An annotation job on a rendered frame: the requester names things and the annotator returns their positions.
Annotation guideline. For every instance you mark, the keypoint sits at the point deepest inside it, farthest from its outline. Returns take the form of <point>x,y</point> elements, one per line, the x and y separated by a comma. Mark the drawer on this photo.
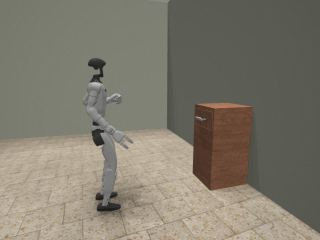
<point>204,114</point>

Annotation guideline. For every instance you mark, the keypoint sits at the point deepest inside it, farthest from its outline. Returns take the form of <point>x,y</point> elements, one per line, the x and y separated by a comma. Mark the robot left thigh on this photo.
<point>110,137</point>

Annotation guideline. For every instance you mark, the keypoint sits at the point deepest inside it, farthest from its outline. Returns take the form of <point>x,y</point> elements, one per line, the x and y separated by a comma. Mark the right robot upper arm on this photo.
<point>94,90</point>

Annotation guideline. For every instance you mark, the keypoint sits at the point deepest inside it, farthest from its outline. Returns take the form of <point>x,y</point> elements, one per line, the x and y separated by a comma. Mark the robot torso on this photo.
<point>100,106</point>

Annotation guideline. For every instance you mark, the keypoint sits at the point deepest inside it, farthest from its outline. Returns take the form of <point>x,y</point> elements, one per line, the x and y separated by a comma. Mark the handle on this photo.
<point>199,118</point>

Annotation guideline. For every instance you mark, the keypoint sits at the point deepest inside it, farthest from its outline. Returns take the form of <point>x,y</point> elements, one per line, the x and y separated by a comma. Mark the right robot forearm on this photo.
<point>100,121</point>

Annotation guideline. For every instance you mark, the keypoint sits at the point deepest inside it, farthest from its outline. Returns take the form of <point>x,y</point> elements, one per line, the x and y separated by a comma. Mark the cabinet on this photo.
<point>221,155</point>

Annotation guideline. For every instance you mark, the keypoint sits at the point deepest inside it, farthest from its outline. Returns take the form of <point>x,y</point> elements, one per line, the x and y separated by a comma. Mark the robot right hand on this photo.
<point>118,136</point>

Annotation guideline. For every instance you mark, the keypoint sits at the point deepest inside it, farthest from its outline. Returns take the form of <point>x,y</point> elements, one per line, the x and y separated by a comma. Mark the left robot upper arm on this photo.
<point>85,100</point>

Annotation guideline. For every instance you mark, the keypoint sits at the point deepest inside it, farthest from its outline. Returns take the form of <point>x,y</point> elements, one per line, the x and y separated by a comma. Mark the left robot forearm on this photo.
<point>108,100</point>

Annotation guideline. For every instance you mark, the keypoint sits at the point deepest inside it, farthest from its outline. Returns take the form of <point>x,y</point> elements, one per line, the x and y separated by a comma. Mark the robot left hand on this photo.
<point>116,98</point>

